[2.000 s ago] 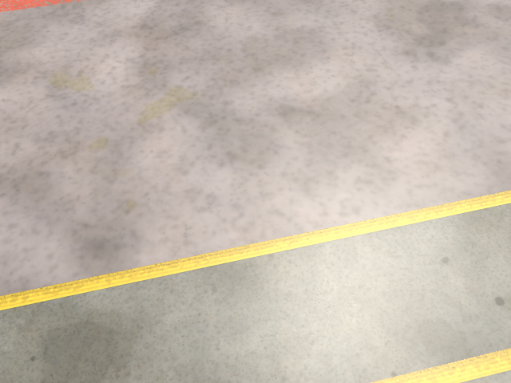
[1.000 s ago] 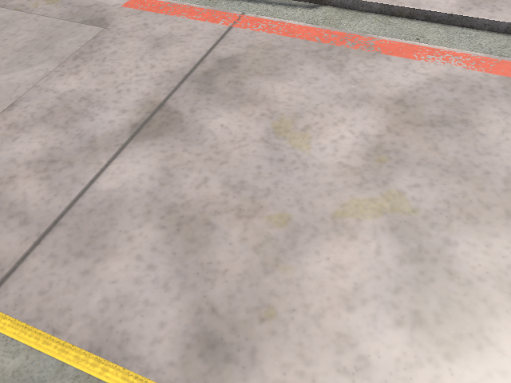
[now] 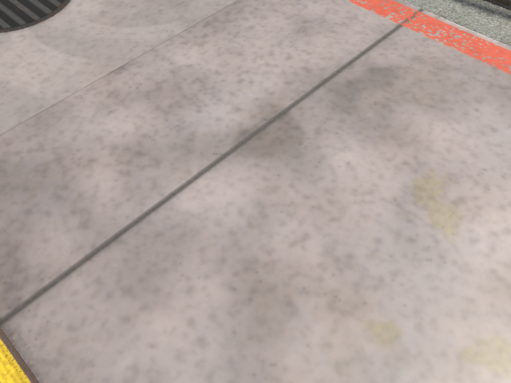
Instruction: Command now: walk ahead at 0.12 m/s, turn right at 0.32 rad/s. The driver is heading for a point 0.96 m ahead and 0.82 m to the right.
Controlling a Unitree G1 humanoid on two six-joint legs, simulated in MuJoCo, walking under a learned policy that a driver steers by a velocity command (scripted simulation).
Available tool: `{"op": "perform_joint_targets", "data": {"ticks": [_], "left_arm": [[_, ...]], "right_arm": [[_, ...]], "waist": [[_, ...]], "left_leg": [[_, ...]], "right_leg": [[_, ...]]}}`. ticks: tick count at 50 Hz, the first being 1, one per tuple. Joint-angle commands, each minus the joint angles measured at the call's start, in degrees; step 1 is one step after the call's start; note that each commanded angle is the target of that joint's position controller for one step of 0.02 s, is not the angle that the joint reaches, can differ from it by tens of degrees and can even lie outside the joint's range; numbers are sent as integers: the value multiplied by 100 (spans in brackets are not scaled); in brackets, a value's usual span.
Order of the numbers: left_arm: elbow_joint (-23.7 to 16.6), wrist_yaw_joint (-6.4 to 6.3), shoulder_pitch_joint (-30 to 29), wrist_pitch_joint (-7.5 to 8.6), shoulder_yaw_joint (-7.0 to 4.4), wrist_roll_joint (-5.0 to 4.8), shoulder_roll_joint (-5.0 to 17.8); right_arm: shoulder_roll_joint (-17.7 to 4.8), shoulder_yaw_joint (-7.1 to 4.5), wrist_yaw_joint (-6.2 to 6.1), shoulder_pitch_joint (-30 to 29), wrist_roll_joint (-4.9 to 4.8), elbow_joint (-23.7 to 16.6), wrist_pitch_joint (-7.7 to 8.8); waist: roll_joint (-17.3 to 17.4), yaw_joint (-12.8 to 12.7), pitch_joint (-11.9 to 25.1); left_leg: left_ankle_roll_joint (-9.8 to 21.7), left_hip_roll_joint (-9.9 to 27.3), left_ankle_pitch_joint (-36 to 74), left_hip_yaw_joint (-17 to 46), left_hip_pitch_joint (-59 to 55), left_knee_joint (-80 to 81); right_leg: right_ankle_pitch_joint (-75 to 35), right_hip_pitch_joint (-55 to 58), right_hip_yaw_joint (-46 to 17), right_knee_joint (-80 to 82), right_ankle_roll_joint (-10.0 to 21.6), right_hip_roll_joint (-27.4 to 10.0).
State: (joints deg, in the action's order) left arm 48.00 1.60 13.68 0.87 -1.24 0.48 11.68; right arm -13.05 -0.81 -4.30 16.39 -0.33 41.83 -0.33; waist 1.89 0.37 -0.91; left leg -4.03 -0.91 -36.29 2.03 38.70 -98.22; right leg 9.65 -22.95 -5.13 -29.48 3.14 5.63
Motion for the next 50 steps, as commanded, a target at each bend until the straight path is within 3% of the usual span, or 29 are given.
{"op": "perform_joint_targets", "data": {"ticks": [1,4,5,8,14,15,16,17,18,20,22,24,25,26,27,28,29,30,31,32,33,35,38,41,45,47,48,49,50], "left_arm": [[-680,-180,-131,53,-308,74,1302],[-681,-330,292,-20,-263,7,1088],[-710,-356,359,-45,-263,-56,1094],[-779,-498,493,-190,-247,-134,986],[-1242,-666,165,-392,-392,-103,1145],[-1255,-710,221,-490,-408,-183,1139],[-1313,-720,217,-536,-434,-185,1182],[-1399,-728,195,-583,-423,-149,1125],[-1469,-710,153,-591,-422,-176,1071],[-1479,-617,182,-551,-467,-238,1120],[-1378,-545,367,-480,-488,-209,1144],[-1387,-482,245,-402,-523,-138,1268],[-1415,-452,167,-351,-500,-94,1165],[-1432,-396,142,-329,-450,-33,980],[-1430,-326,332,-333,-352,1,588],[-1475,-302,672,-281,-354,38,508],[-1747,-299,608,-228,-515,-93,1034],[-1612,-374,234,-287,-619,-122,1481],[-1562,-423,108,-397,-657,-122,1531],[-1450,-460,227,-523,-631,-100,1396],[-1452,-439,330,-577,-612,-70,1323],[-1552,-416,201,-578,-523,-94,1091],[-1824,-351,-353,-535,-361,-77,801],[-1985,-215,-537,-488,-264,-57,700],[-1912,-116,-267,-456,-314,-113,845],[-1722,-119,142,-462,-356,-117,810],[-1623,-154,399,-469,-424,-129,926],[-1615,-208,670,-448,-570,-163,1389],[-1712,-233,734,-392,-700,-55,2114]], "right_arm": [[-524,-152,-198,-202,159,-764,48],[-334,-145,-202,-252,96,-838,116],[-474,-198,-194,-229,71,-822,104],[-237,-150,-152,-863,128,-1110,87],[-182,-136,76,-1424,116,-1328,212],[-188,-135,115,-1584,58,-1319,189],[-195,-173,179,-1650,16,-1270,197],[-350,-233,210,-1706,15,-1175,200],[-414,-292,241,-1764,111,-1106,219],[-171,-292,290,-1807,162,-1038,279],[-134,-352,309,-1842,106,-1020,337],[-307,-495,309,-1315,41,-935,358],[-507,-578,279,-1035,-12,-827,350],[-674,-627,256,-685,3,-755,334],[-879,-628,262,-180,125,-758,305],[-968,-556,291,9,225,-858,248],[-1333,-698,338,-357,315,-796,243],[-986,-629,334,-740,279,-873,249],[-703,-519,303,-1047,240,-894,198],[-610,-433,280,-1286,195,-981,150],[-668,-419,236,-1396,168,-955,120],[-710,-393,125,-1172,199,-872,82],[-821,-405,-2,-471,177,-665,-14],[-1106,-484,-1,-429,157,-677,-58],[-1308,-558,82,-480,30,-667,-67],[-1245,-544,110,-561,-33,-632,-76],[-1067,-504,136,-374,-41,-547,-72],[-704,-413,195,-321,78,-613,-57],[-424,-275,224,-864,241,-1135,40]], "waist": [[-567,45,851],[-706,-22,1173],[-631,17,1080],[-764,-78,938],[-1110,-138,918],[-974,-221,688],[-1160,-261,560],[-1041,-316,332],[-567,-326,108],[-331,-288,-74],[-588,-281,-96],[-1255,22,73],[-1430,71,185],[-1286,138,467],[-168,218,984],[493,30,1065],[1394,-237,936],[1075,-120,517],[894,-169,351],[779,-253,223],[730,-328,128],[631,-250,148],[699,124,296],[820,193,451],[845,109,357],[643,-130,453],[340,-207,497],[-907,-209,515],[-2462,-259,489]], "left_leg": [[128,179,525,157,715,284],[40,-34,1027,233,1246,-70],[-4,-46,1546,287,1269,470],[-185,-147,1903,323,1421,1244],[-168,-168,2141,356,481,3112],[-183,-235,2271,312,60,4429],[-199,-367,2282,181,-624,5084],[-158,-489,2460,127,-855,5512],[-20,-602,2502,78,-842,5698],[194,-681,2367,-8,-1088,6123],[276,-673,2383,-30,-1478,6305],[258,-393,2684,202,-2501,7119],[256,-156,3122,255,-3082,7348],[360,299,3289,459,-3747,7370],[771,1423,3779,1433,-4587,7405],[1331,2303,5810,2086,-4386,6994],[2076,3085,4684,3306,-3738,7748],[1979,2533,3025,2807,-3281,8022],[1662,1997,2230,2114,-2852,8081],[1541,1646,2399,1537,-2344,8140],[1522,1519,2570,1189,-2060,8162],[1466,1272,2686,553,-2076,8097],[1627,1483,2591,546,-2879,8009],[1677,1728,2403,469,-2873,7981],[1542,1916,2309,311,-2344,7831],[1270,1862,2890,60,-2104,7236],[936,1694,2827,-237,-1719,6644],[325,1187,1584,-921,-465,4939],[-112,216,-362,-850,1492,3464]], "right_leg": [[-3716,1013,-2071,742,1256,-1867],[-4282,1551,-2045,554,1202,-1764],[-3701,1502,-1842,583,1104,-1496],[-2779,1583,-2060,623,1057,-1352],[-2283,1428,-2361,545,829,-1291],[-1170,1135,-2224,726,659,-1029],[-550,743,-2249,833,572,-891],[-241,451,-2251,949,489,-858],[222,288,-2035,1024,345,-694],[804,379,-1956,1090,122,-579],[627,549,-2078,1065,52,-630],[604,417,-2600,872,128,-676],[710,146,-2730,778,142,-638],[1341,-209,-2633,344,88,-469],[2612,-813,-1943,-1295,-153,210],[3606,-1315,-1570,-2896,-414,746],[3215,-1993,-1093,-3965,-717,386],[2468,-2217,-838,-4588,-819,-97],[1906,-2133,-689,-4894,-830,-122],[1611,-1803,-477,-5240,-894,-68],[1234,-1575,-303,-5468,-956,-65],[705,-1411,82,-5091,-1007,-154],[637,-1707,188,-3960,-1071,-418],[927,-1157,413,-2918,-938,-661],[1150,-24,798,-1557,-479,-636],[670,804,1027,-436,-218,-405],[412,1433,860,83,-69,-310],[-784,2415,-619,567,288,-1221],[-2192,2823,-3031,717,1490,-2728]]}}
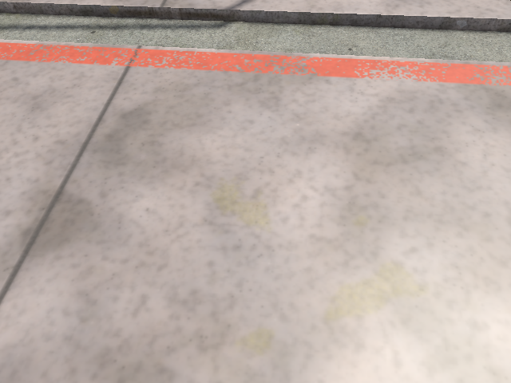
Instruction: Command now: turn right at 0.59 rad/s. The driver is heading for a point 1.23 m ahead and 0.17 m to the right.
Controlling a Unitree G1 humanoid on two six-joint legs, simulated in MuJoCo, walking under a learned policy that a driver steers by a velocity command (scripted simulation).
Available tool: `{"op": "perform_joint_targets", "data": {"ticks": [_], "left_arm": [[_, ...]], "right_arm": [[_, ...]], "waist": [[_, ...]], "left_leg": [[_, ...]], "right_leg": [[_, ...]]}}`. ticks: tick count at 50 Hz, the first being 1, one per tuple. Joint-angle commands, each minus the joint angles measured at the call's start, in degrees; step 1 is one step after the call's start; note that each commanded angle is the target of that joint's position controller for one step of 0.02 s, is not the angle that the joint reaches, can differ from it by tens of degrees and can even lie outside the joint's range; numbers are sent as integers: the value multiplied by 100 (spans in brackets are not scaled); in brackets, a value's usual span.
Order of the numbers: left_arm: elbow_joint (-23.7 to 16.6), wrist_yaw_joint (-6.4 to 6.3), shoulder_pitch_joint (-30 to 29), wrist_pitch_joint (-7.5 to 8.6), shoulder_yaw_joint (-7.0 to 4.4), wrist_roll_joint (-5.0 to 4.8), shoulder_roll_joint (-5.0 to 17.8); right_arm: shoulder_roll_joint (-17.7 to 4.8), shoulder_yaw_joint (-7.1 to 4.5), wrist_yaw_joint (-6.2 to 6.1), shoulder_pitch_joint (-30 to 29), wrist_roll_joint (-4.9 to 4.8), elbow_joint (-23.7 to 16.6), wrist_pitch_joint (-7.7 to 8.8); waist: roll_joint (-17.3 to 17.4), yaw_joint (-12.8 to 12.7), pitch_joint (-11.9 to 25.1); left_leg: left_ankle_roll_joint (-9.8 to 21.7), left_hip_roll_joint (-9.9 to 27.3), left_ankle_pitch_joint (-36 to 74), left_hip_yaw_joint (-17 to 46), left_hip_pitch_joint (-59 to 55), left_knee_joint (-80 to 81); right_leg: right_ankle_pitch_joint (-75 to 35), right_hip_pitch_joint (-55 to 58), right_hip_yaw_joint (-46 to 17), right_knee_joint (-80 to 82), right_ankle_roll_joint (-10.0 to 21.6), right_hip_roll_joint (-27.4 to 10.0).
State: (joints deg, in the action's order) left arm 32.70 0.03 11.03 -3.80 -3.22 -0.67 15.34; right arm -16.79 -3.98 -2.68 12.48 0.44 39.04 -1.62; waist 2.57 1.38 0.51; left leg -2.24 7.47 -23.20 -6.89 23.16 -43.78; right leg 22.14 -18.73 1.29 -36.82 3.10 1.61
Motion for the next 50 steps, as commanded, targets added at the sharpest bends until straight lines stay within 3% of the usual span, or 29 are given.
{"op": "perform_joint_targets", "data": {"ticks": [1,2,3,4,6,9,12,17,20,22,23,24,25,26,28,30,32,34,36,38,40,41,42,43,44,45,46,48,50], "left_arm": [[-195,-50,1174,202,-440,305,1456],[-147,-63,938,272,-350,350,1284],[-195,-128,526,254,-311,193,1138],[-275,-192,164,207,-243,46,1003],[-371,-248,-208,182,-190,108,975],[-224,-323,34,170,-154,72,903],[-102,-372,235,136,-206,12,971],[-80,-313,332,101,-278,37,1140],[-124,-293,185,75,-269,-7,1088],[-186,-305,15,76,-242,-70,957],[-194,-290,243,90,-167,28,668],[-249,-262,728,140,-106,43,376],[-258,-277,540,233,-272,44,941],[-206,-285,315,251,-379,26,1190],[-36,-325,249,131,-377,53,1032],[39,-265,361,76,-270,28,636],[45,-223,287,97,-156,27,346],[59,-146,117,136,-13,49,54],[-27,-93,-117,202,-53,0,289],[-57,-75,-214,327,-110,-47,500],[94,-44,24,455,-106,-38,406],[188,-42,210,499,-118,-29,380],[272,-65,594,533,-144,-37,431],[389,-106,1214,563,-226,23,721],[514,-53,1603,588,-395,47,1203],[521,-28,1707,657,-351,49,1052],[524,-35,1610,726,-273,54,839],[455,-25,1272,776,-216,9,665],[439,-39,1083,740,-180,38,608]], "right_arm": [[-485,-93,20,-1211,30,-942,265],[-610,-161,-19,-1288,-75,-923,256],[-539,-182,-88,-1100,0,-755,201],[-570,-196,-125,-886,88,-624,132],[-517,-216,-64,-545,150,-485,141],[-289,-135,-3,-636,86,-498,162],[-145,-48,43,-1103,76,-634,170],[-290,-88,168,-1384,-17,-689,264],[-314,-118,228,-1168,-52,-620,350],[-404,-188,246,-685,-40,-449,399],[-713,-275,223,-313,35,-412,388],[-1130,-348,214,-201,164,-393,305],[-876,-322,245,89,135,-301,308],[-650,-240,235,-45,88,-350,311],[-365,-136,186,-520,10,-411,245],[-348,-84,146,-706,38,-351,194],[-277,-45,126,-704,58,-274,169],[-267,-13,124,-460,10,-128,172],[-718,-126,149,-142,-63,-44,187],[-955,-191,172,69,-121,-1,208],[-918,-161,185,94,-221,48,215],[-799,-117,199,128,-220,76,237],[-560,-37,225,34,-176,61,299],[-123,93,282,-282,-89,-115,412],[-44,121,301,-488,-125,-382,547],[-548,-25,292,-845,-195,-480,620],[-668,-89,325,-714,-241,-437,660],[-607,-88,377,-528,-167,-303,697],[-424,-35,453,-607,-86,-256,705]], "waist": [[-1610,-900,520],[-1312,-668,193],[-996,-432,66],[-915,-254,36],[-788,31,259],[-739,-42,456],[-984,-243,393],[-1263,-370,325],[-1408,-262,408],[-1299,5,446],[-659,-2,822],[1158,-331,979],[1160,-72,972],[781,-32,692],[514,-159,348],[516,-298,247],[584,-288,371],[722,-130,503],[942,71,168],[790,135,-89],[520,-52,-192],[411,-172,-163],[325,-375,20],[-314,-628,235],[-1560,-681,185],[-1397,-863,-329],[-1274,-701,-517],[-1010,-492,-519],[-842,-384,-463]], "left_leg": [[-247,-698,-1688,1026,3301,-2823],[-133,-656,-1162,1166,3393,-3090],[-114,-564,-553,1184,3400,-3084],[-169,-499,54,1204,3153,-2954],[-235,-643,940,1048,2238,-2940],[-267,-742,1425,1050,1847,-2326],[-294,-831,1532,1101,1773,-1183],[-163,-1055,751,1219,1135,-170],[-51,-1160,538,1174,346,632],[130,-946,1685,1091,-860,1953],[470,-26,2543,1767,-1989,1997],[1443,1274,4140,3313,-2901,1978],[2055,1730,3614,4119,-2730,2216],[2006,1490,3000,3637,-2472,2251],[1577,829,2440,2687,-1841,2299],[1466,423,2819,1996,-1257,2390],[1424,236,2771,1584,-1145,2403],[1357,149,1063,1524,-885,2695],[1470,391,-161,1908,-696,2995],[1539,623,-685,2271,-762,3057],[1457,625,-911,2324,-538,2928],[1330,505,-850,2222,-290,2744],[1094,353,-699,2021,208,2348],[684,-177,-374,1308,1158,1146],[372,-800,-410,421,1993,-202],[332,-614,-980,814,2763,-1192],[396,-444,-698,1008,3125,-1694],[438,-248,232,1041,3271,-1816],[296,-194,883,883,2830,-1478]], "right_leg": [[-2745,2150,-3916,1860,2022,-2479],[-2223,1908,-3451,1856,1725,-2200],[-1930,1678,-2963,1725,1318,-1859],[-2128,1342,-2573,1666,1070,-1627],[-2782,668,-2102,1577,864,-1221],[-3000,614,-1925,1415,799,-1039],[-2506,838,-2106,1298,742,-943],[-2082,730,-2848,1182,912,-1033],[-2732,730,-3149,992,836,-893],[-2425,373,-3124,730,517,-613],[-1135,-249,-2754,-34,207,-290],[1553,-1615,-1765,-1340,-258,788],[2000,-2216,-1568,-2521,-606,638],[1555,-2431,-1475,-3192,-726,431],[747,-2308,-1325,-3384,-854,320],[228,-1732,-998,-3115,-917,331],[-40,-1205,-691,-2183,-944,173],[-269,-403,-437,-1033,-865,-86],[94,-252,-103,-564,-717,-8],[117,-241,-41,-2,-474,0],[-420,444,45,994,-178,48],[-501,987,28,1291,-46,74],[-518,1807,-307,1307,90,-197],[42,2708,-1358,1435,381,-930],[995,2721,-3125,2096,1041,-1951],[949,2597,-3800,2465,1477,-2325],[774,2639,-3541,2468,1434,-2230],[-39,2661,-2755,2532,1139,-1826],[-1369,2261,-1994,2627,951,-1528]]}}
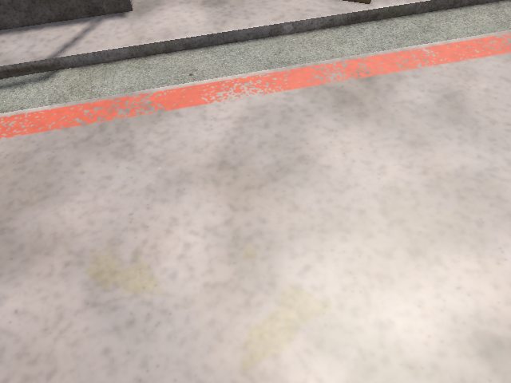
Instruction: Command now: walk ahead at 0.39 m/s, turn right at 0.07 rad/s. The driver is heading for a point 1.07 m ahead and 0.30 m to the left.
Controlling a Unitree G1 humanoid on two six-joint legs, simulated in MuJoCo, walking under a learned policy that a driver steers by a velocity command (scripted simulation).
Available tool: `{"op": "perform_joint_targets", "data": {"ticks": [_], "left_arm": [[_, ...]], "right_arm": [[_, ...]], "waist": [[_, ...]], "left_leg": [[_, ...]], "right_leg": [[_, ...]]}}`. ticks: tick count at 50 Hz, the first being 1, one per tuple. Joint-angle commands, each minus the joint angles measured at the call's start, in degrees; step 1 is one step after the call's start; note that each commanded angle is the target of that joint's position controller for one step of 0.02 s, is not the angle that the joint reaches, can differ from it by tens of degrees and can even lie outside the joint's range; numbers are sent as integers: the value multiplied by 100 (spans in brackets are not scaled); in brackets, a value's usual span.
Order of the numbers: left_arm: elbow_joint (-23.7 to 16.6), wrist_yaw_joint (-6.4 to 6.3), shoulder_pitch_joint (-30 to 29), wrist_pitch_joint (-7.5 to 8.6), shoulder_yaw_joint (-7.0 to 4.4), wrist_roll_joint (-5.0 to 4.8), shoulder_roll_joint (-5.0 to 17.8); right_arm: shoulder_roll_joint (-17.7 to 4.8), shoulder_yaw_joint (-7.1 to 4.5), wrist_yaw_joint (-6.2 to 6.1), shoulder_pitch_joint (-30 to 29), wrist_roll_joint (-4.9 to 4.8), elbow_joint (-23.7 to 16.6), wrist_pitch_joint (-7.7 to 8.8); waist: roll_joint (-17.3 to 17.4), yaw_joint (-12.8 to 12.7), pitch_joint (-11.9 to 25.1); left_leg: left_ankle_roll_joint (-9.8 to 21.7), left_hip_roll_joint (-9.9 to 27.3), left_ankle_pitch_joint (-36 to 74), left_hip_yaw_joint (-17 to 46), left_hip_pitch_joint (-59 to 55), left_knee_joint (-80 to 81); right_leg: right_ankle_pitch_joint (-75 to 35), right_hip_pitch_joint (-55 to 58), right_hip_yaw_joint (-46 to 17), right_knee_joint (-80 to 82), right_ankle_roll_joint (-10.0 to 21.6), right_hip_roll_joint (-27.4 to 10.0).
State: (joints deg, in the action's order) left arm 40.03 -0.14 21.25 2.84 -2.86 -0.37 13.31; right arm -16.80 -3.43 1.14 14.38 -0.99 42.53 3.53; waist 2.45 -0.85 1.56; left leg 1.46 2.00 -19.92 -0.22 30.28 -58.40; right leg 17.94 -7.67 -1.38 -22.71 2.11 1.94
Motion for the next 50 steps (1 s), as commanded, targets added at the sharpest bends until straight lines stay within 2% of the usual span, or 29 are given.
{"op": "perform_joint_targets", "data": {"ticks": [1,4,9,11,12,13,14,15,16,17,18,19,21,23,26,30,34,37,38,39,40,41,42,43,44,45,46,47,50], "left_arm": [[-266,-32,12,51,-223,-1,846],[-72,-78,194,22,-236,-38,946],[190,-70,375,69,-306,-136,1239],[232,-76,290,38,-324,-127,1327],[256,-91,307,23,-296,-98,1268],[186,-118,274,33,-221,0,1100],[28,-88,1002,118,-25,-25,426],[176,-50,911,240,-81,-91,722],[29,-17,319,270,-204,-263,1105],[-66,-36,-133,297,-180,-231,1099],[-113,-61,-327,292,-184,-110,1037],[-54,-71,-250,232,-213,-51,975],[73,-59,16,112,-174,-44,749],[16,-82,-157,50,-162,13,691],[-223,-70,-893,108,-129,63,640],[-445,57,-1758,220,-24,7,428],[-721,215,-2447,293,0,-52,464],[-822,319,-2498,337,-20,-49,568],[-774,323,-2257,342,-64,-38,674],[-632,302,-1699,341,-147,-30,833],[-377,249,-769,337,-275,-20,1115],[-183,167,366,300,-381,52,1570],[-80,208,430,303,-414,45,1763],[-140,184,338,284,-272,-22,1138],[-167,147,-89,263,-201,-18,987],[-181,147,-414,251,-174,6,948],[-190,162,-632,257,-141,44,815],[-181,161,-724,288,-115,107,730],[-7,162,-798,416,-154,62,782]], "right_arm": [[-274,-28,106,-869,72,-611,177],[-6,109,167,-1383,62,-742,174],[-312,48,215,-1722,-28,-947,180],[-517,-51,183,-1270,4,-872,178],[-704,-167,130,-492,15,-655,152],[-935,-264,58,569,12,-418,130],[-1628,-397,41,1232,141,-303,113],[-1197,-277,82,1334,49,-263,110],[-981,-188,56,799,37,-282,103],[-845,-148,41,389,49,-346,107],[-736,-115,60,40,110,-369,116],[-561,-70,82,-177,177,-402,157],[-459,-61,93,-282,151,-362,244],[-517,-76,72,-201,92,-226,298],[-615,-90,-8,72,65,-49,261],[-769,-94,-66,492,-4,153,189],[-862,-98,-71,953,-21,400,74],[-949,-124,-121,1046,-25,503,-32],[-1024,-141,-143,966,-22,491,-53],[-1068,-145,-158,850,-12,472,-85],[-991,-97,-174,743,23,416,-103],[-694,29,-193,728,183,229,-66],[-59,203,-120,1583,95,220,51],[-773,58,-84,1041,-35,249,151],[-944,-8,-58,444,-156,42,216],[-826,20,-72,143,-108,-28,246],[-752,0,-72,62,-37,-23,223],[-665,-5,-55,225,-48,19,161],[-386,39,-76,387,-65,79,-43]], "waist": [[-795,-156,-533],[-811,-302,-573],[-941,-235,-666],[-969,104,-376],[-903,495,117],[-702,979,783],[1088,757,1921],[1331,856,2302],[917,751,1121],[360,612,497],[44,384,116],[163,158,-3],[293,-30,31],[188,-77,-145],[9,104,-383],[-11,446,-524],[-18,675,-699],[106,544,-580],[213,374,-386],[284,26,8],[230,-442,640],[-463,-799,1602],[-1927,-285,2296],[-1242,-583,1911],[-986,-523,1015],[-439,-343,537],[-310,-181,204],[-482,3,152],[-594,181,-104]], "left_leg": [[-171,312,813,89,1844,285],[-299,102,1641,-130,921,1476],[5,-77,1702,-89,146,2410],[249,-285,1427,-263,-630,2589],[415,-451,1393,-405,-1698,2590],[653,-15,1544,80,-3341,2372],[1594,1692,-143,3117,-5349,3098],[1721,1920,-995,4771,-5459,4176],[1473,1845,-1073,3953,-4704,4250],[1333,1625,-503,3189,-3771,4282],[1237,1393,156,2594,-2893,4371],[1155,1145,677,2137,-2354,4523],[1239,992,1187,1709,-1923,4816],[1301,956,1609,1334,-1777,5033],[1221,849,2219,947,-2074,5104],[1016,691,2219,538,-2225,5097],[1038,1002,2348,685,-3029,4815],[942,1206,3290,758,-3648,4331],[884,1181,4168,719,-3715,4019],[793,1049,5203,575,-3665,3369],[623,784,5407,358,-3142,2306],[423,408,3492,163,-1798,460],[109,-640,-1132,423,384,-1267],[144,-339,-1214,933,992,-1712],[167,-63,-697,739,1234,-1656],[132,199,-230,568,1083,-1370],[66,346,32,531,933,-1067],[19,477,230,570,611,-938],[-172,539,468,585,443,-581]], "right_leg": [[-1398,935,-1393,1233,1019,-1429],[-1771,280,-740,1238,852,-1158],[-1794,361,-778,1102,730,-1531],[-3269,538,-608,459,568,-1482],[-4161,373,-357,-443,429,-1257],[-3712,-577,-167,-1879,215,-997],[-571,-2567,25,-4458,-237,-55],[1377,-3164,-831,-5168,-226,126],[1102,-3796,-648,-5494,-199,-221],[623,-3694,-452,-5233,-116,-517],[188,-3421,-363,-4871,-91,-727],[-102,-3013,-412,-4574,-64,-912],[-391,-2597,-370,-4378,-113,-961],[-697,-2748,-318,-4039,-202,-990],[-1611,-3246,-249,-3025,-316,-997],[-2603,-2894,18,-1525,-301,-743],[-2341,-3123,72,-855,-180,-578],[-1624,-2996,143,-576,47,-417],[-1387,-2550,250,-542,148,-271],[-1364,-1700,413,-422,298,-80],[-1697,-233,353,-405,531,-160],[-2024,1715,-1012,-702,951,-1363],[-854,3413,-3775,-108,1865,-2557],[-297,3171,-3775,279,1626,-2360],[-643,2374,-2840,435,1402,-2162],[-1319,1553,-2269,592,1279,-1920],[-1788,986,-1801,775,1221,-1730],[-1941,612,-1490,966,1177,-1612],[-2224,-27,-768,1413,1193,-1541]]}}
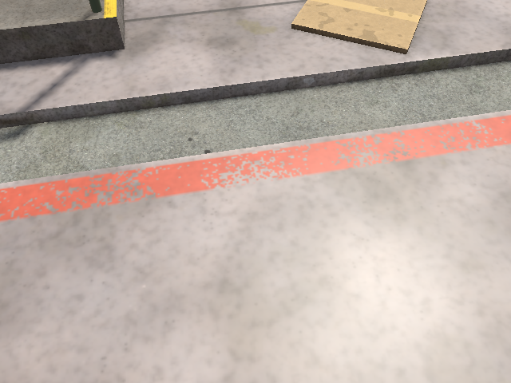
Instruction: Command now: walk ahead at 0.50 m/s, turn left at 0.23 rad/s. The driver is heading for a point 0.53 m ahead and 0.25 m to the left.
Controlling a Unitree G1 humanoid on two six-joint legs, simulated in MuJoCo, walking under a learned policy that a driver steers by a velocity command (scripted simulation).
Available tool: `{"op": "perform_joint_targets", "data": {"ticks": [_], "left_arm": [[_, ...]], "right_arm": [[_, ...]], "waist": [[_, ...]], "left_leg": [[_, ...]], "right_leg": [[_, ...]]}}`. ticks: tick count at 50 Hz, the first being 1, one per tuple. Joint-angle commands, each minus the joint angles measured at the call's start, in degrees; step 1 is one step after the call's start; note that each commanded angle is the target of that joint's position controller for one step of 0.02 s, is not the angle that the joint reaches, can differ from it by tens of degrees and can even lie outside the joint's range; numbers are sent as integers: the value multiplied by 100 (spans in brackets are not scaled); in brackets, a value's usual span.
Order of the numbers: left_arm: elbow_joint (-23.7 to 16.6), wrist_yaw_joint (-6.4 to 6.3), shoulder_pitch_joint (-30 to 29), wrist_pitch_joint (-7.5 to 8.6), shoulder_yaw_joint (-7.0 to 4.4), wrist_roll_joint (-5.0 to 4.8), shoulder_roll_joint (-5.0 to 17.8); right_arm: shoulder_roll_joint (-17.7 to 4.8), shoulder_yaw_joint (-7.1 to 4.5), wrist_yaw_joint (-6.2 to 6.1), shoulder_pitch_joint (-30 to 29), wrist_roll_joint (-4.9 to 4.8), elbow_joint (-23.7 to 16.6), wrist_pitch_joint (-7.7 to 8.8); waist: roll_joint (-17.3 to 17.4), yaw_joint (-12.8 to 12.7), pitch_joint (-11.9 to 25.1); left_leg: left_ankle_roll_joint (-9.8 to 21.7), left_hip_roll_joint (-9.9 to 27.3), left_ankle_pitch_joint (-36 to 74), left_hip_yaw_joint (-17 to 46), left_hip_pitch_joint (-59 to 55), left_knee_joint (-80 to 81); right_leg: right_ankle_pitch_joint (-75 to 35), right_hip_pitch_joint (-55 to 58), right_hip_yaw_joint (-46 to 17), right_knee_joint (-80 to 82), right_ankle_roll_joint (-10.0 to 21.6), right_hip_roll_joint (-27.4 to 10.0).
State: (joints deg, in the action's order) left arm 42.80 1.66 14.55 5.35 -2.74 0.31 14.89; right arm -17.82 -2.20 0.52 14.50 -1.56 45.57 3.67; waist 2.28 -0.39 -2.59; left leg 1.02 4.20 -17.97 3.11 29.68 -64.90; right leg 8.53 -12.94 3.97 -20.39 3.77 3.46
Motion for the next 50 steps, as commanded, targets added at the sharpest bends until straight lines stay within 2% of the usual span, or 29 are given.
{"op": "perform_joint_targets", "data": {"ticks": [1,6,11,14,15,16,17,18,19,20,21,22,23,24,26,29,32,36,39,40,41,42,43,44,45,46,47,48,50], "left_arm": [[-221,-37,-114,181,-192,18,698],[-40,-130,-53,145,-222,25,880],[242,-176,368,5,-296,-92,1085],[259,-234,278,-143,-361,-144,1257],[229,-267,219,-194,-387,-147,1342],[190,-304,119,-259,-387,-143,1355],[118,-348,192,-267,-321,-96,1211],[-174,-299,650,-159,-108,77,569],[-251,-210,568,64,-20,37,545],[-380,-128,-13,195,-140,-200,996],[-478,-119,-286,273,-114,-234,977],[-456,-170,-365,295,-120,-107,934],[-448,-204,-335,253,-170,-5,993],[-460,-196,-256,185,-186,25,983],[-448,-202,-159,70,-159,71,826],[-614,-246,-662,-2,-114,105,686],[-671,-193,-1110,31,-35,70,487],[-745,-58,-1487,78,-59,29,582],[-631,-26,-1066,162,-151,106,769],[-551,-44,-742,212,-171,166,818],[-561,-82,-396,248,-209,291,1115],[-496,-102,-121,147,-205,332,1136],[-412,-72,74,60,-109,111,678],[-465,-58,-189,-7,-70,-9,583],[-489,-61,-477,-86,-22,11,495],[-505,-54,-816,-151,37,30,412],[-497,-57,-1048,-212,41,61,439],[-477,-58,-1194,-272,6,99,527],[-399,-95,-1112,-328,-34,115,601]], "right_arm": [[-261,-80,-26,219,10,-296,-88],[-155,-46,59,-573,44,-547,-43],[-150,-31,212,-1350,39,-964,-35],[-301,-110,298,-1296,57,-1146,-65],[-423,-184,300,-987,64,-1121,-88],[-618,-318,284,-241,53,-956,-105],[-993,-520,201,744,25,-709,-136],[-1683,-681,97,1092,9,-684,-161],[-1556,-591,128,1090,17,-882,-87],[-1138,-479,143,947,65,-866,-32],[-959,-432,133,675,59,-875,2],[-824,-391,124,298,55,-933,5],[-663,-332,112,42,93,-1018,5],[-614,-310,97,-76,132,-1091,1],[-661,-331,47,-66,110,-1066,24],[-841,-383,-80,110,103,-950,-8],[-819,-382,-194,278,65,-820,-146],[-710,-331,-268,577,68,-626,-248],[-593,-291,-284,375,118,-617,-267],[-512,-259,-269,246,117,-654,-255],[-285,-176,-240,428,213,-767,-211],[-134,-102,-218,1299,151,-581,-194],[-513,-142,-176,1487,139,-488,-223],[-801,-245,-184,1021,84,-519,-325],[-775,-260,-224,592,75,-568,-451],[-692,-260,-248,429,104,-605,-578],[-546,-241,-261,393,113,-611,-673],[-346,-185,-269,448,116,-562,-708],[-121,-117,-271,498,169,-459,-656]], "waist": [[-567,119,189],[-524,-136,-35],[-445,-402,-237],[-589,-204,-78],[-690,-9,180],[-644,427,591],[-367,855,1123],[1029,554,1663],[1061,560,2565],[546,741,1983],[234,603,1302],[-176,357,886],[-123,154,687],[22,21,640],[63,-61,592],[48,33,319],[263,238,472],[347,438,540],[415,162,645],[320,-47,794],[-248,-31,1449],[-1445,96,2141],[-1371,45,2510],[-877,-43,1920],[-610,-29,1459],[-576,86,1018],[-783,223,744],[-993,278,566],[-1166,213,699]], "left_leg": [[-191,319,470,278,637,270],[-194,204,2137,67,629,1987],[57,110,2034,-169,916,2844],[332,-153,1146,-514,642,2976],[450,-370,858,-710,144,2952],[611,-643,929,-868,-833,3163],[847,-655,1159,-509,-2441,3283],[1727,791,698,2229,-4515,3524],[2379,1520,22,4681,-5325,4559],[2021,1363,-53,3963,-5012,4737],[1793,1127,331,3140,-4203,4743],[1614,890,930,2548,-3378,4762],[1531,703,1568,2151,-2766,4867],[1534,583,1892,2000,-2397,4994],[1604,470,2459,1684,-2011,5116],[1450,225,3511,1211,-1650,5019],[1027,-128,3825,775,-1520,4672],[862,126,3330,1206,-2043,4296],[741,253,3670,1539,-2529,3542],[574,-7,3761,1425,-2456,3057],[342,-398,2571,1285,-1810,2047],[-115,-1096,-1014,915,-515,395],[-261,-940,-2307,994,-176,-168],[-407,-736,-2025,985,16,-517],[-506,-594,-1753,771,98,-517],[-559,-428,-1572,652,17,-120],[-577,-271,-1420,501,-340,556],[-598,-313,-1297,239,-791,1188],[-570,-357,-972,17,-1356,2040]], "right_leg": [[-1352,395,-1094,1280,1013,-1686],[-1387,473,-112,1417,699,-1429],[-1498,1453,148,1166,553,-1812],[-3058,1936,336,445,365,-1954],[-4015,1962,438,-104,283,-1917],[-4565,1749,620,-1120,141,-1749],[-3917,807,710,-2552,-75,-1492],[-19,-1644,671,-4753,-475,-634],[2624,-2741,-669,-5809,-535,49],[2215,-3299,-1067,-5961,-416,-331],[1693,-3327,-957,-5570,-317,-575],[1319,-3065,-904,-5061,-324,-801],[1072,-2660,-904,-4686,-362,-941],[926,-2363,-909,-4536,-419,-975],[744,-2206,-802,-4180,-596,-954],[36,-2264,-667,-3198,-822,-754],[-1047,-1665,-518,-1882,-835,-400],[-1492,-1435,-642,-1055,-657,-241],[-1234,-1084,-684,-567,-312,-263],[-2094,-451,-626,-135,-151,-364],[-4255,981,-1335,-584,251,-1209],[-5867,2539,-2746,-864,1421,-2489],[-4789,2569,-3472,-698,1671,-2805],[-3378,1985,-3270,-475,1458,-2534],[-2307,1407,-2911,-255,1191,-2230],[-1406,711,-2620,3,1022,-2026],[-690,92,-2309,254,825,-1748],[-454,-400,-1921,409,693,-1441],[-653,-495,-1592,386,722,-1280]]}}
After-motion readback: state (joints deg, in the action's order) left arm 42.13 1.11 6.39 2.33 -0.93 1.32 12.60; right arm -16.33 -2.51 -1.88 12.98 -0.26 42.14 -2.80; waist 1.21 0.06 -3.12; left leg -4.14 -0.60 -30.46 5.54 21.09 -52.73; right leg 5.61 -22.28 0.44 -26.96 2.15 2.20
